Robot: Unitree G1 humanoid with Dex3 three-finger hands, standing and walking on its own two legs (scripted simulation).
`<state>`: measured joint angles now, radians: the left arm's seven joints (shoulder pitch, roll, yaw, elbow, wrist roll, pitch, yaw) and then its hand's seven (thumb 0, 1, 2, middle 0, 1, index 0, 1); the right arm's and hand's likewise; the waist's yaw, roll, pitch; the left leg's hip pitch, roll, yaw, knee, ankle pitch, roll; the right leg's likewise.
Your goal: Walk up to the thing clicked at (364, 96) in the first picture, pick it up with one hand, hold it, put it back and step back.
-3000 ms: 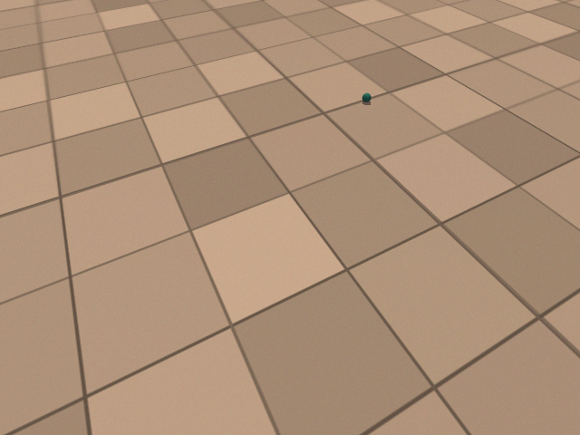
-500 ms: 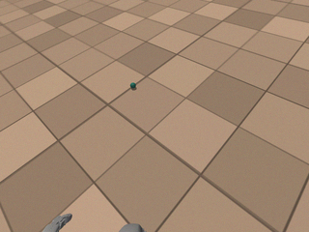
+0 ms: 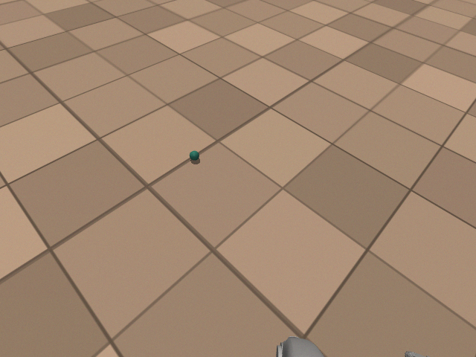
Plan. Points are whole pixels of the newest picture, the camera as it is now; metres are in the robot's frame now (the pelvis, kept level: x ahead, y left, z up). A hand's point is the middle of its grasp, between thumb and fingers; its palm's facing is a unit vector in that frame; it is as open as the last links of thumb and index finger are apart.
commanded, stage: walk up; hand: left
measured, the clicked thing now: (194, 155) +1.23 +0.29 -0.75
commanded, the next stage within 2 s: none
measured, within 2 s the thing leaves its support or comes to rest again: neither
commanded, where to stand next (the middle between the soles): +0.81 +0.04 m, yaw +1 degrees
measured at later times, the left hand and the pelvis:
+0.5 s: hand (136, 270) +0.29 +0.24 -0.12, palm faces +0.01 -0.92 -0.39, open 7.4 cm; pelvis +0.22 -0.04 +0.00, yaw +2 degrees
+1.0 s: hand (137, 201) +0.48 +0.29 -0.14, palm faces -0.05 -0.94 -0.34, open 7.4 cm; pelvis +0.42 +0.02 +0.00, yaw +1 degrees
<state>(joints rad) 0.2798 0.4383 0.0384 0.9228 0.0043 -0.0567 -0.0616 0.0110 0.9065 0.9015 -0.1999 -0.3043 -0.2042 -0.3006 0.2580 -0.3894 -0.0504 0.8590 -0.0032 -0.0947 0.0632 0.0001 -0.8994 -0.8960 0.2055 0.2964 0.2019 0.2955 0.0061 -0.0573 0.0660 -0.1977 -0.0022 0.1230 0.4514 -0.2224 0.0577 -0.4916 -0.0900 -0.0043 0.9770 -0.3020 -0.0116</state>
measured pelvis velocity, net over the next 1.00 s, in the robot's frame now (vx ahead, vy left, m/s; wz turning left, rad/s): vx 0.42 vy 0.02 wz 0.02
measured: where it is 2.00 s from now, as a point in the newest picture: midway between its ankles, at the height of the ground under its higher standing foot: (233, 235)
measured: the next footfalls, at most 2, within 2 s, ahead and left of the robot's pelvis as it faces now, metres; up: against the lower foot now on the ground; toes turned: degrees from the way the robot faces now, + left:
right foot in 0.24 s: +0.29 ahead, -0.16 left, +0.00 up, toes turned -5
left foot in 0.66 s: +0.44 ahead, +0.13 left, +0.00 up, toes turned +8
